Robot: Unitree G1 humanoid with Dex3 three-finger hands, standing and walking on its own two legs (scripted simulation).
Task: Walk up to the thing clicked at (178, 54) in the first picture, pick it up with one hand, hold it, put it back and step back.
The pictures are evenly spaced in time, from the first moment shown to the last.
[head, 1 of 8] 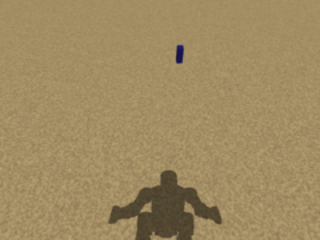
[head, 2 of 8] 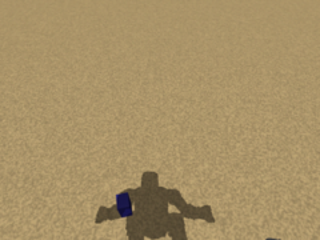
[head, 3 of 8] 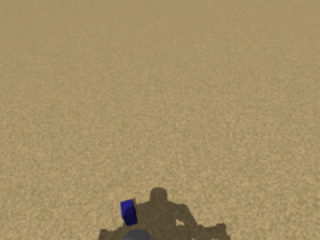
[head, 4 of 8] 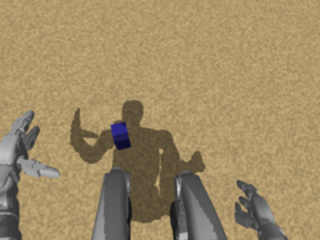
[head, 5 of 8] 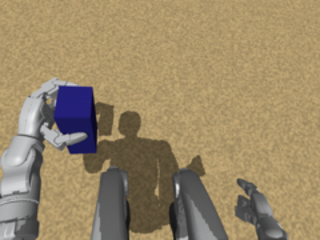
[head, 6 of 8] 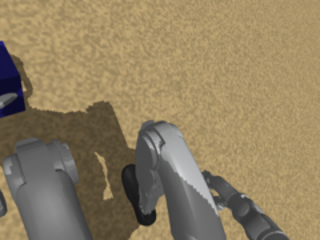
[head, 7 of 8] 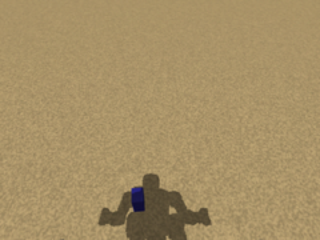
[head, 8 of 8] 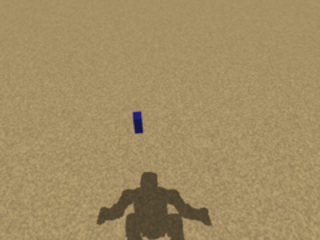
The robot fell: no
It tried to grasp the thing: yes
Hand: left
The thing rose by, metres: 0.67
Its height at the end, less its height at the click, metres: +0.00
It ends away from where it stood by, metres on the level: 0.02
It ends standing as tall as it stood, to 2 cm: yes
